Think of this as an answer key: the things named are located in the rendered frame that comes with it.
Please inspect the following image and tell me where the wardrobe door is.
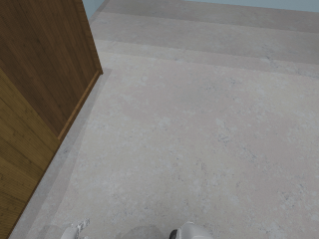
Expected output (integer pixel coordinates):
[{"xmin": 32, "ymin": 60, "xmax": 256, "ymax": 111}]
[
  {"xmin": 0, "ymin": 0, "xmax": 97, "ymax": 137},
  {"xmin": 0, "ymin": 68, "xmax": 60, "ymax": 239}
]

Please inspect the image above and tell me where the right robot thigh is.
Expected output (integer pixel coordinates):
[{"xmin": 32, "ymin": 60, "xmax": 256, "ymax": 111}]
[{"xmin": 176, "ymin": 224, "xmax": 214, "ymax": 239}]

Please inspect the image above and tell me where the robot left hand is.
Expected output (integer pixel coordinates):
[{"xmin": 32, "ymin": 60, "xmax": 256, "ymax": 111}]
[{"xmin": 60, "ymin": 218, "xmax": 91, "ymax": 239}]

